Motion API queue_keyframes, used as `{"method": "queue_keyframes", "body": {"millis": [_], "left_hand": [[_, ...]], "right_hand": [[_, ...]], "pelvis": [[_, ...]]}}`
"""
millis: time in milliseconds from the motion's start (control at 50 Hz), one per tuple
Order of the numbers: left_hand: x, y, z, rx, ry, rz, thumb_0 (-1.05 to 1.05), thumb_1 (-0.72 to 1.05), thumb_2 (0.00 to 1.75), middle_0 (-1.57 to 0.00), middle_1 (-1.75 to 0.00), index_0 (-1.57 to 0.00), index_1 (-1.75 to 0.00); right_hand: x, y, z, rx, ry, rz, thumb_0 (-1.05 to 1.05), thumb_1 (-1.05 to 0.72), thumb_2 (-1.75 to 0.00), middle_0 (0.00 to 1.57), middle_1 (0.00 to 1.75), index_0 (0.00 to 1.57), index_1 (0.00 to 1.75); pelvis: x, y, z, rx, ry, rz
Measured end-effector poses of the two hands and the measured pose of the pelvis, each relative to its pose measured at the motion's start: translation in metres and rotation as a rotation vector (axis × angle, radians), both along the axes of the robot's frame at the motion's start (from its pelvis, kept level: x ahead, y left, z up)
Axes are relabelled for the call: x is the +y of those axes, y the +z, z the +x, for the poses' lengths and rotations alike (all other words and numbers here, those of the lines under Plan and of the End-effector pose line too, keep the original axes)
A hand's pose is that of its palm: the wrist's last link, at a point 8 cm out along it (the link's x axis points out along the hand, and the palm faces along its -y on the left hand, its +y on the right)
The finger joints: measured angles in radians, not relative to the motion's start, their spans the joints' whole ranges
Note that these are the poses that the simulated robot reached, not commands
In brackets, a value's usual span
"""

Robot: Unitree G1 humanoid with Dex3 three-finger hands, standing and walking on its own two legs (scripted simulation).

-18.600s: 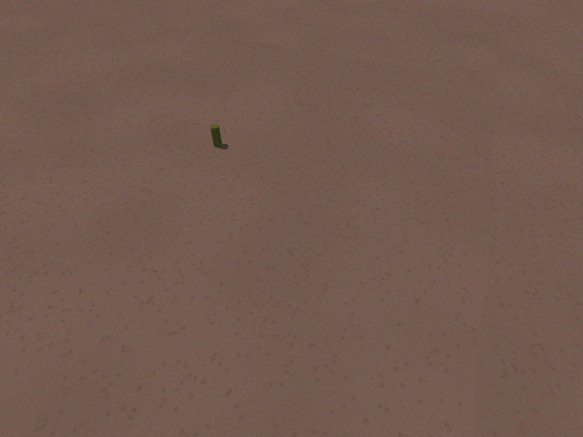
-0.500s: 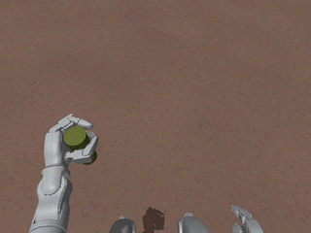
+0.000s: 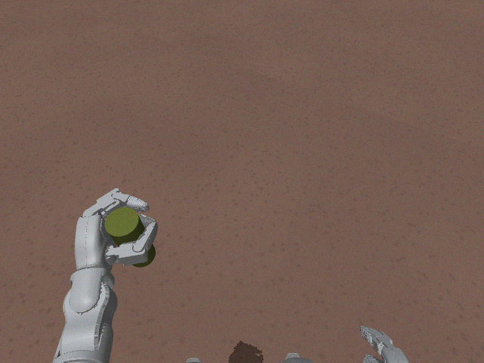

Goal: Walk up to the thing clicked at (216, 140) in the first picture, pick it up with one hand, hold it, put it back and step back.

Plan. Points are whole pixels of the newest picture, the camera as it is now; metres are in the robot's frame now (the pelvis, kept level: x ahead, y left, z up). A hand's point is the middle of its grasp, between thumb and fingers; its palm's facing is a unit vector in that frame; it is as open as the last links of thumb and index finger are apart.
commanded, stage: lift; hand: left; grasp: from the side
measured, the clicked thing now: (133, 239) +0.34 +0.19 +0.01
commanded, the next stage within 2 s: hold in 0.12 s
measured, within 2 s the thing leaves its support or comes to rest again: neither
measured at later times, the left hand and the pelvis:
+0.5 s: hand (133, 228) +0.33 +0.17 +0.06, palm faces +0.14 -0.99 -0.02, open 6.4 cm; pelvis +0.00 +0.00 +0.01, yaw +0 degrees
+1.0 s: hand (132, 224) +0.33 +0.17 +0.08, palm faces +0.13 -0.99 -0.02, open 6.4 cm; pelvis +0.00 +0.00 +0.02, yaw +0 degrees
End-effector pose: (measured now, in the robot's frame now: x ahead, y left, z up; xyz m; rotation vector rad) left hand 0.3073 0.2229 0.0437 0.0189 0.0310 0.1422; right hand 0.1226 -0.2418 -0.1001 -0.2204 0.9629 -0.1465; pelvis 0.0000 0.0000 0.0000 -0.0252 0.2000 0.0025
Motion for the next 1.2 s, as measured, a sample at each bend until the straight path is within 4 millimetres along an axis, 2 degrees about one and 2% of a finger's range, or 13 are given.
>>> {"method": "queue_keyframes", "body": {"millis": [980, 1200], "left_hand": [[-0.006, 0.035, -0.007, -0.036, -0.009, 0.004, 0.04, 0.02, 1.12, -0.91, -1.08, -0.95, -1.11], [-0.006, 0.030, -0.011, -0.019, 0.003, -0.003, 0.04, 0.02, 1.12, -0.91, -1.08, -0.95, -1.11]], "right_hand": [[0.000, 0.023, 0.006, -0.045, 0.004, 0.016, 0.01, -0.92, -0.90, 0.20, 0.30, 0.21, 0.30], [-0.001, 0.023, 0.007, -0.042, 0.007, 0.017, 0.01, -0.92, -0.90, 0.20, 0.30, 0.21, 0.30]], "pelvis": [[-0.002, 0.021, 0.000, -0.088, -0.002, 0.009], [-0.003, 0.021, 0.002, -0.085, -0.003, 0.010]]}}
